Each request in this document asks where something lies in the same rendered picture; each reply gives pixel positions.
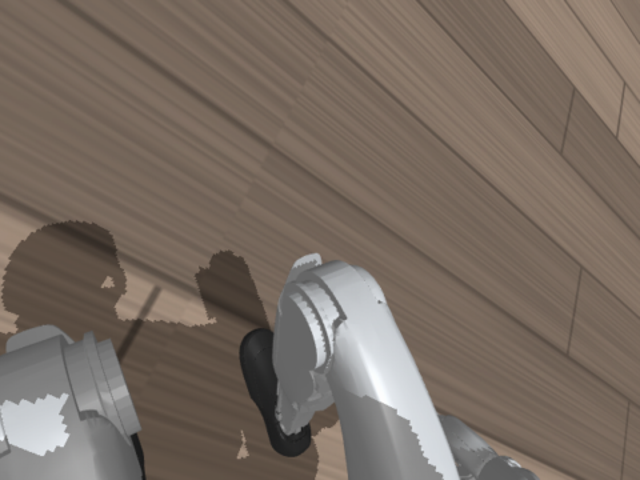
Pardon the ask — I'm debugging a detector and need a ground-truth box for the left robot foot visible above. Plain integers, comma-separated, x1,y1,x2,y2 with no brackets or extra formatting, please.
130,432,146,480

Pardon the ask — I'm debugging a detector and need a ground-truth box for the right robot arm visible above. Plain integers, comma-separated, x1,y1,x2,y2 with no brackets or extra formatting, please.
478,456,540,480

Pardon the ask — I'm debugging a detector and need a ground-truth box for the right robot hand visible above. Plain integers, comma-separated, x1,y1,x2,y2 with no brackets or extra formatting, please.
436,411,499,480

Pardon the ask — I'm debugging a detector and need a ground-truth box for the right robot foot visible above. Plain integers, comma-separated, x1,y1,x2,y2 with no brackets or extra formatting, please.
239,328,311,457

